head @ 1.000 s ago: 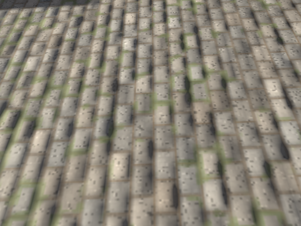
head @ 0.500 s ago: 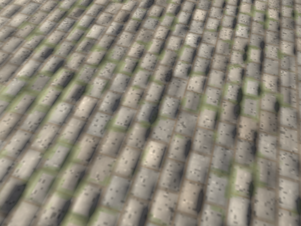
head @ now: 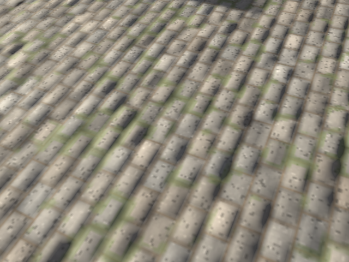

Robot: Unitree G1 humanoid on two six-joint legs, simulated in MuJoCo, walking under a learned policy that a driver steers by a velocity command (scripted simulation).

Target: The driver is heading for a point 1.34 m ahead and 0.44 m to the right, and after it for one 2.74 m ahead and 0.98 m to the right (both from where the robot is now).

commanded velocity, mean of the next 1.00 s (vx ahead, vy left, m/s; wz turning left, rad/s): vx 0.49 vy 0.00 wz -0.34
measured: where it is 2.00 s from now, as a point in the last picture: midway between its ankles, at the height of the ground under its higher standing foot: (279, 144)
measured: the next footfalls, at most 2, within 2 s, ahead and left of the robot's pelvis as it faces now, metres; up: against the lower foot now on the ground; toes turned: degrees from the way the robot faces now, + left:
left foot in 0.16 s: +0.26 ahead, +0.15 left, +0.00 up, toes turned +1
right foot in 0.72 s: +0.55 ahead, -0.11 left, +0.00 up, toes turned -16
